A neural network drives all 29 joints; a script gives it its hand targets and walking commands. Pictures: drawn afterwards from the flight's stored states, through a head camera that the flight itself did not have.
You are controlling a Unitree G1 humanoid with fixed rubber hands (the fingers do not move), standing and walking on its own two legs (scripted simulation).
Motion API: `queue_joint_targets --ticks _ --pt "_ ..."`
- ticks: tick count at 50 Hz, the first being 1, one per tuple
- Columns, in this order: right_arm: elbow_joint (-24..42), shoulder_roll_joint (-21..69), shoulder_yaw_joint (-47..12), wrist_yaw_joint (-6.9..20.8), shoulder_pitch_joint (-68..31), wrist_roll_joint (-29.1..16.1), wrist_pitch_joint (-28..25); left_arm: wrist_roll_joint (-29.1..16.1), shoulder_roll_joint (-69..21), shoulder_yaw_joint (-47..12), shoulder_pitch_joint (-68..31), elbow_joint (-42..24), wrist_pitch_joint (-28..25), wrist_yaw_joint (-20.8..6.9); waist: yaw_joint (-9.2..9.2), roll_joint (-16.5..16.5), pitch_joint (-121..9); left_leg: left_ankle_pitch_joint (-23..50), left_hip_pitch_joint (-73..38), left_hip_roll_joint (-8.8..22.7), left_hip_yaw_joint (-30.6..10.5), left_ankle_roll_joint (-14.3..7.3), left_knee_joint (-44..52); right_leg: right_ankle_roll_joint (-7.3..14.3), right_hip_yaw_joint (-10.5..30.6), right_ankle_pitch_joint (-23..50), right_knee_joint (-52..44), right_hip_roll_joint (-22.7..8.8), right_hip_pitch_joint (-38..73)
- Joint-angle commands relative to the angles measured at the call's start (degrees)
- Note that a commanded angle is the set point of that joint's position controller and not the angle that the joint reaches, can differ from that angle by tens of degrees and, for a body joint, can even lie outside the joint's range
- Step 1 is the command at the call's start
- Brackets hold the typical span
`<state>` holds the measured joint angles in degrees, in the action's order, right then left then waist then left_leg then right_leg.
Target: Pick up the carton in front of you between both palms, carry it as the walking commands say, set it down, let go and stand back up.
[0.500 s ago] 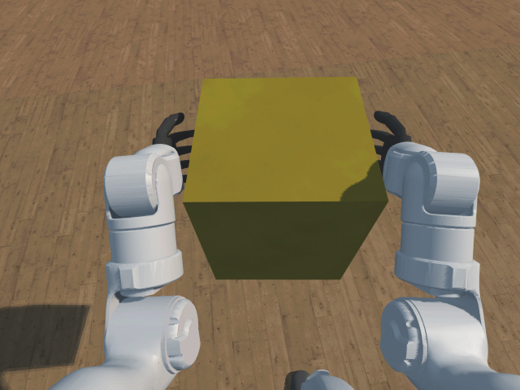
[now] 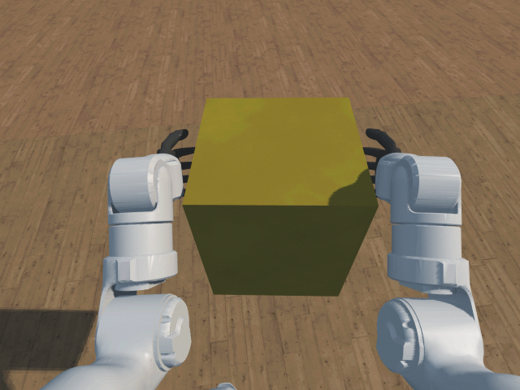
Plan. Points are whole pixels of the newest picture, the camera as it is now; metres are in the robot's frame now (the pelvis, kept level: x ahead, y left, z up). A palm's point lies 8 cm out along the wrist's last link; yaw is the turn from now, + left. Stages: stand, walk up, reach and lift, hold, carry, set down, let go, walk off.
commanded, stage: carry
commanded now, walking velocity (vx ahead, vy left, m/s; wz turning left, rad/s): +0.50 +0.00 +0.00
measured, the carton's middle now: (276, 203) +0.39 +0.00 +0.09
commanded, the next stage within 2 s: none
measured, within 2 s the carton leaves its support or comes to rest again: neither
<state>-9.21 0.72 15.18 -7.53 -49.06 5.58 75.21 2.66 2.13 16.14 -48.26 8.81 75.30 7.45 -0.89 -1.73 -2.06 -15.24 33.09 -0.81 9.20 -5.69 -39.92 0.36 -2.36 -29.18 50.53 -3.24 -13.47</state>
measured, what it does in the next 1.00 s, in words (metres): climbs: right foot, then left foot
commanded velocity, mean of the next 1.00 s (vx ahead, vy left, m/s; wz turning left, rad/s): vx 0.31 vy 0.00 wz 0.00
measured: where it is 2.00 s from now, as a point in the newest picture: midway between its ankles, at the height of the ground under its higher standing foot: (273, 238)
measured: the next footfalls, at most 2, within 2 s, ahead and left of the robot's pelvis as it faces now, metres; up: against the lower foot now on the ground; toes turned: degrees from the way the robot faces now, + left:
right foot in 0.36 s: +0.40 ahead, -0.12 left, +0.02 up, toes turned -6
left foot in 0.78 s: +0.65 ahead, +0.09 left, +0.05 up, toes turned +7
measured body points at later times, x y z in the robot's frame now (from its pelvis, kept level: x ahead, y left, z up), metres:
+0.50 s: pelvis +0.29 -0.04 +0.04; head +0.32 -0.04 +0.49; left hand +0.67 +0.13 +0.18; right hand +0.69 -0.17 +0.18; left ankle +0.20 +0.08 -0.58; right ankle +0.36 -0.12 -0.68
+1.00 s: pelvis +0.53 +0.01 +0.08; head +0.61 +0.01 +0.52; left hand +0.94 +0.14 +0.21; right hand +0.92 -0.16 +0.20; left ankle +0.61 +0.08 -0.65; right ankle +0.54 -0.11 -0.61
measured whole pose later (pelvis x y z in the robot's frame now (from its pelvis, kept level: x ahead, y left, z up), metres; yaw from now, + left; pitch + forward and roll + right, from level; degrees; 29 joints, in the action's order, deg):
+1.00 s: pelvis +0.53 +0.01 +0.08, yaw +0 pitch +4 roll -1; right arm -1.1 1.0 15.3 -8.6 -45.8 3.6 75.6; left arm 4.0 0.7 15.8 -48.9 3.3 76.5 7.7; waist -2.9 -1.0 4.6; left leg -14.1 25.1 0.1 7.5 -4.9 -29.1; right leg -0.5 -1.3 -29.2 53.1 0.0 -30.0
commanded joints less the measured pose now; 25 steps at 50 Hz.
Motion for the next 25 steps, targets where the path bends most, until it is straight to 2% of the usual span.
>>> queue_joint_targets --ticks 1,2,3,4,5,7,9,10,12,15,16,17,18,19,20,21,22,23,24,25 --pt "6.41 60.95 -33.77 12.97 -42.95 -26.3 -0.99 -23.39 -63.59 -34.19 -45.93 -5.03 -0.37 -14.46 -4.04 12.42 -31.28 12.12 -50.85 19.82 -41.63 -13.05 15.23 1.9 5.17 0.96 33.74 4.33 -33.37" --pt "9.51 62.78 -35.38 13.17 -46.24 -28.81 -1.11 -22.83 -62.93 -33.53 -45.25 -6.4 -0.54 -13.8 -3.98 5.65 -29.98 17.96 -47.53 18.82 -35.94 -11.44 12.88 2.23 5.22 2.38 34.32 2.6 -34.34" --pt "12.9 63.91 -36.68 13.3 -49.02 -30.86 -1.3 -22.24 -62.64 -32.97 -44.34 -7.39 -0.53 -13.03 -3.35 3.41 -28.89 17.51 -44.12 17.63 -31.52 -9.26 13.06 2.35 5.32 4.35 31.49 1.03 -34.22" --pt "15.52 64.29 -37.25 13.4 -51.22 -32.25 -1.29 -21.64 -62.2 -32.5 -43.8 -8.6 -0.51 -12.28 -2.5 3.94 -29.09 13.72 -41.63 16.39 -28.49 -7.79 14.09 2.25 5.45 5.78 28.22 0.14 -32.58" --pt "17.42 64.38 -37.54 13.43 -51.97 -33.1 -1.19 -21.2 -61.58 -32.4 -43.14 -9.72 -0.39 -11.56 -2.2 5.19 -29.72 11.6 -40.8 15.99 -26.78 -7.2 14.99 2.09 4.58 6.11 26.22 0.11 -31.58" --pt "19.47 63.37 -37.47 13.46 -51.34 -33.66 -0.75 -20.26 -60.4 -32.6 -42.28 -11.82 -0.23 -10.37 -2.39 7.34 -29.98 10.75 -41.14 15.7 -24.46 -7.97 15.75 1.59 2.88 5.65 23.09 0.06 -32.89" --pt "19.44 61.53 -37.12 13.44 -49.33 -33.26 -0.08 -19.24 -58.74 -32.96 -41.71 -12.93 0.17 -9.6 -3.06 8.07 -29.17 10.8 -41.96 15.69 -22.13 -9.14 16.71 0.72 1.54 5.69 16.76 -0.59 -35.15" --pt "18.41 60.65 -36.95 13.47 -47.82 -32.74 0.28 -18.67 -57.94 -33.22 -40.95 -12.58 0.47 -9.45 -3.33 8.19 -28.49 11.62 -41.68 15.47 -20.49 -9.26 17.11 0.34 0.98 6.4 12.24 -0.95 -34.87" --pt "15.44 59.29 -36.71 13.68 -44.82 -31.37 0.86 -17.92 -57.04 -33.93 -39.14 -10.69 1.04 -9.64 -3.6 9.3 -26.94 15.47 -39.58 14.32 -16.67 -7.98 17.26 0.2 -0.51 11.01 2.86 -0.77 -30.99" --pt "9.75 58.6 -36.01 14.23 -41.71 -29.14 1.16 -17.9 -57.23 -34.28 -37.3 -6.11 1.36 -10.83 -3.13 10.24 -24.27 23.72 -36.97 12.61 -11.02 -5.21 15.76 1.33 -6.04 13.86 -9.63 2.68 -22.77" --pt "7.84 58.72 -35.58 14.37 -41.02 -28.39 1.06 -18.17 -57.72 -34.17 -37.16 -4.29 1.32 -11.36 -2.34 10.7 -24.03 27.86 -35.73 12.33 -9.47 -4.02 13.8 2.07 -8.09 13.91 -13.18 4.56 -18.13" --pt "6.05 58.99 -35.09 14.49 -40.6 -27.82 0.9 -18.51 -58.54 -33.94 -36.81 -2.26 1.15 -11.89 0.12 10.22 -25.27 34.23 -33.57 11.55 -6.85 -2.25 8.13 2.82 -10.58 16.11 -17.7 6.83 -9.67" --pt "4.67 59.61 -34.86 14.6 -40.08 -27.49 0.7 -19.08 -59.27 -33.7 -37.11 -0.64 0.79 -12.38 2.67 7.91 -28.97 37.61 -28.85 9.95 -3.14 0.33 -0.61 3.98 -11.57 17.48 -20.39 7.41 4.04" --pt "3.9 59.26 -34.46 14.69 -40.88 -27.07 0.4 -19.79 -60.23 -33.32 -35.77 0.94 0.39 -12.94 5.63 4.16 -33.68 22.4 -17.95 8.8 -3.18 2.61 -11.36 5.77 -0.01 11.68 -20.39 -1.02 19.62" --pt "3.57 61.14 -33.57 14.83 -41.63 -26.94 0.38 -19.65 -59.2 -32.49 -37.66 1.24 -0.54 -13.15 5.35 -14.24 -35.93 -0.5 0.41 -0.41 -3.52 5.86 -27.17 14.18 32.06 10.19 -26.89 -16.64 30.16" --pt "4.01 60.33 -33.53 14.71 -43.59 -26.36 0.12 -21.15 -61.35 -32.83 -38.12 0.25 -0.93 -13.38 5.94 -15.49 -32.34 -14.48 10.96 -2.33 -9.11 5.05 -37.4 16.99 40.29 18.32 -30.15 -17.38 31.44" --pt "4.32 61.35 -33.37 14.27 -44.48 -26.24 -0.26 -22.84 -62.7 -33.81 -41.39 -3.24 -1.14 -13.62 5.57 -9.78 -30.21 -13.19 15.16 -0.02 -11.17 3.53 -43.34 16.95 34.12 26.87 -26.29 -16.58 30.67" --pt "5.47 61.13 -32.83 13.67 -44.25 -25.86 -0.6 -24.84 -64.58 -35.13 -44.52 -6.52 -1.36 -13.83 5.81 -2.73 -29.55 -11.41 16.51 1.43 -11.07 3.1 -44.46 15.89 28.26 32.72 -23.89 -15.51 28.11" --pt "6.33 61.13 -32.52 13.0 -43.8 -25.64 -0.69 -26.73 -65.87 -36.47 -47.49 -9.81 -1.53 -13.96 5.12 -0.43 -28.51 -9.2 16.32 2.77 -11.62 2.74 -41.79 13.72 24.08 31.85 -24.29 -14.27 24.98" --pt "7.5 61.1 -32.27 12.29 -43.55 -25.41 -0.72 -28.22 -66.6 -37.18 -49.92 -12.58 -1.6 -13.96 4.45 -1.45 -28.8 -7.68 15.12 3.54 -11.74 2.64 -39.43 12.15 21.07 27.93 -25.43 -13.07 23.17"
